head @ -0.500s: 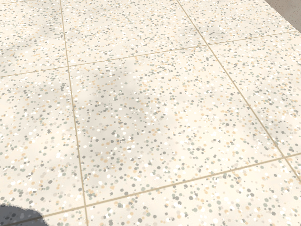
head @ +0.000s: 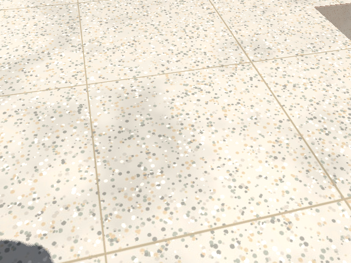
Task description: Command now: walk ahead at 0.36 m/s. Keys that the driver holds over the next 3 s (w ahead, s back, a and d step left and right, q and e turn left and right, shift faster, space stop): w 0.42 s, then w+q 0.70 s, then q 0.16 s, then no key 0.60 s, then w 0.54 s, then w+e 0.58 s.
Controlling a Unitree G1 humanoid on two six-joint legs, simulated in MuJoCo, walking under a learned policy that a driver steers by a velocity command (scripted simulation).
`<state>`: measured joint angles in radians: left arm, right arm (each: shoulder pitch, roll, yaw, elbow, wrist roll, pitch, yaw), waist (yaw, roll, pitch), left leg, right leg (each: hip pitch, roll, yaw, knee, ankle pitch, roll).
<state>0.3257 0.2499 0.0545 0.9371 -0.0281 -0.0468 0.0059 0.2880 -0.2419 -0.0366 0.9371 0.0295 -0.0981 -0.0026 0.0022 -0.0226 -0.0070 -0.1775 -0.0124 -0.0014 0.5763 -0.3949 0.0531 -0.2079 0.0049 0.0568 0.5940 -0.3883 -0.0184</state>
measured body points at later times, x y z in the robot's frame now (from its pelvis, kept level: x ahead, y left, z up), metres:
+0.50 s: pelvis +0.23 -0.05 +0.00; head +0.26 -0.05 +0.45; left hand +0.38 +0.22 -0.11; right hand +0.26 -0.32 -0.14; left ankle +0.10 +0.10 -0.63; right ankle +0.31 -0.13 -0.73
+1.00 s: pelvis +0.50 +0.04 -0.01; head +0.54 +0.06 +0.44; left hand +0.46 +0.32 -0.15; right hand +0.75 -0.16 -0.10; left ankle +0.58 +0.13 -0.73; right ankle +0.35 -0.14 -0.66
